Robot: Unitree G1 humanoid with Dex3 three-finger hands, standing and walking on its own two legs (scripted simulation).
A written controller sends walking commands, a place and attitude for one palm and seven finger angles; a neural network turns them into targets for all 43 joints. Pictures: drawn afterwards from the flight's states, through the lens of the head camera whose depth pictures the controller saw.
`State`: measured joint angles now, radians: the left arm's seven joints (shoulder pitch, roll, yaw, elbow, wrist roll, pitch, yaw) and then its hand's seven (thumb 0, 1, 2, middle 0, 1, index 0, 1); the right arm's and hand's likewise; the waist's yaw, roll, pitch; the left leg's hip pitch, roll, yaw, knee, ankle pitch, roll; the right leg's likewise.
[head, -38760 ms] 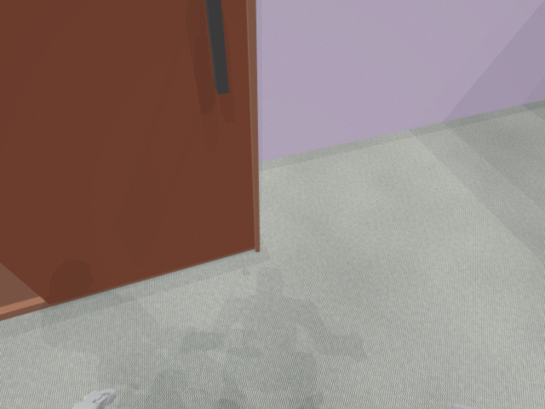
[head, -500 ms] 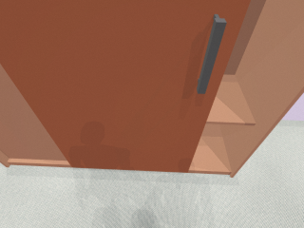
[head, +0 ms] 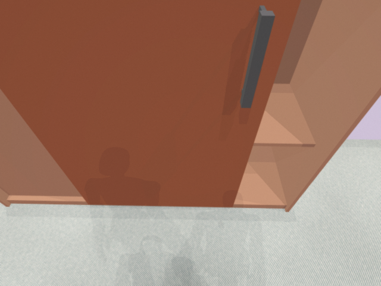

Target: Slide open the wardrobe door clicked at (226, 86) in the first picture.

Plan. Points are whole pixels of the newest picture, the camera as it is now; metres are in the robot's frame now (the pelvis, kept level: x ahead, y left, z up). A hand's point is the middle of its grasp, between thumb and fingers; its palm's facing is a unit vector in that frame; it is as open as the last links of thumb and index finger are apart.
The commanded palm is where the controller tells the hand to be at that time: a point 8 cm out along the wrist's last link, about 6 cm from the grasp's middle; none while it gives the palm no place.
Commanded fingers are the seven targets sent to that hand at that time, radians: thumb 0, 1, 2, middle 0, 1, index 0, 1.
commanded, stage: look again from close up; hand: right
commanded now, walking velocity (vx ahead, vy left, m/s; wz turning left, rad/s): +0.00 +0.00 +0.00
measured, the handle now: (253, 61) +0.59 -0.12 +0.17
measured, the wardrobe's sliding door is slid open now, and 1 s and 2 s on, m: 0.30 0.30 0.30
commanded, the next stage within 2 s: shuffle to correct the standing spot in 1.20 s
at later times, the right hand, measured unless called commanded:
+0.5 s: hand out of the picture +0.04 -0.18 -0.17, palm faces +0.00 +0.97 -0.23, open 7.4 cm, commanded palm none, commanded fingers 0.00 -0.90 -0.90 0.20 0.30 0.20 0.30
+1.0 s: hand out of the picture +0.03 -0.15 -0.18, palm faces +0.00 +0.98 -0.20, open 7.4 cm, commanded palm none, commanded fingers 0.00 -0.90 -0.90 0.20 0.30 0.20 0.30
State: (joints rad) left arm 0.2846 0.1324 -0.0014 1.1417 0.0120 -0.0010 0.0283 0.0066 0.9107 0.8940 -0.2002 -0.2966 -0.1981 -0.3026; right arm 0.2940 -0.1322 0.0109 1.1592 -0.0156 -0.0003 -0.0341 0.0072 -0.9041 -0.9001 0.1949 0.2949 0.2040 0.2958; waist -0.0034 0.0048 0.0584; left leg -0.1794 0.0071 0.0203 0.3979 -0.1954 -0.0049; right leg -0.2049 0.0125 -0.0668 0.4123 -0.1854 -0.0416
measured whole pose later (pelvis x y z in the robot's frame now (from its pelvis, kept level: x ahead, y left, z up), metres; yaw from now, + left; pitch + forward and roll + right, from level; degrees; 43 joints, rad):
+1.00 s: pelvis +0.02 +0.02 +0.00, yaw +1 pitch -1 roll +0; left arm 0.25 0.17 -0.01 1.12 0.01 -0.03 0.02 0.01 0.91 0.89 -0.20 -0.30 -0.20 -0.30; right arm 0.28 -0.17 0.01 1.09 -0.01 -0.01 -0.02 0.01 -0.90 -0.90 0.20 0.29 0.20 0.30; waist 0.00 0.00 0.03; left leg -0.18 -0.02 0.01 0.46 -0.26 0.03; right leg -0.19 -0.01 -0.07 0.44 -0.23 -0.01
